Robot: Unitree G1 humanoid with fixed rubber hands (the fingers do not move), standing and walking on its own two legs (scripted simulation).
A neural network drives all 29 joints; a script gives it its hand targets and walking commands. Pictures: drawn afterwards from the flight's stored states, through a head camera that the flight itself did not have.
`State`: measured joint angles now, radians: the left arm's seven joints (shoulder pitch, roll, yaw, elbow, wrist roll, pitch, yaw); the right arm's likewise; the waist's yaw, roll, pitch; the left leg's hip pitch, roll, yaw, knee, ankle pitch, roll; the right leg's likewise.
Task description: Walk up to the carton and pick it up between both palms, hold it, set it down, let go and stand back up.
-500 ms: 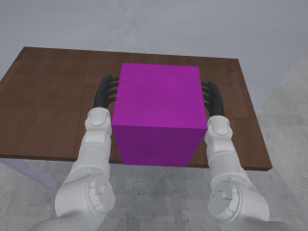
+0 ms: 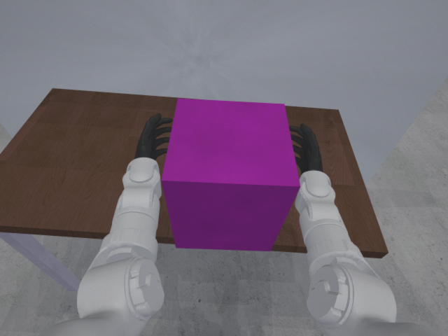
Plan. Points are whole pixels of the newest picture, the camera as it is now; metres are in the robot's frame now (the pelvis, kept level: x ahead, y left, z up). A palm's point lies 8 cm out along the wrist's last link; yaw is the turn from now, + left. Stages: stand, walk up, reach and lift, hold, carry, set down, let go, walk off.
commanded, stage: reach and lift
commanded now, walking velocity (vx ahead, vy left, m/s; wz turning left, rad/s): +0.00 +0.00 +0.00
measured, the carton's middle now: (227, 180) +0.41 +0.01 +0.02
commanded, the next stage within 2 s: none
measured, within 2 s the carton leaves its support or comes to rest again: neither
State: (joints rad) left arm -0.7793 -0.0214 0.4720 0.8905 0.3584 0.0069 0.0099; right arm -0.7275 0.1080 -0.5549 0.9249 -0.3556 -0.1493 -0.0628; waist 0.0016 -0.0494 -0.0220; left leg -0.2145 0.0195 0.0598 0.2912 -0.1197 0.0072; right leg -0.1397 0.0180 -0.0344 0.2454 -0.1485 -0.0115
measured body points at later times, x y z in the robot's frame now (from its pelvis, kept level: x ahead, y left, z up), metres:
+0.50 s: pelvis -0.01 +0.00 +0.00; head -0.02 +0.03 +0.45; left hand +0.40 +0.17 +0.12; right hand +0.39 -0.14 +0.12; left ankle +0.02 +0.11 -0.75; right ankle -0.02 -0.11 -0.75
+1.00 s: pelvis -0.01 +0.00 +0.00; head -0.05 +0.03 +0.45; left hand +0.38 +0.17 +0.16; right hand +0.38 -0.13 +0.15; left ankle +0.02 +0.11 -0.75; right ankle -0.02 -0.11 -0.75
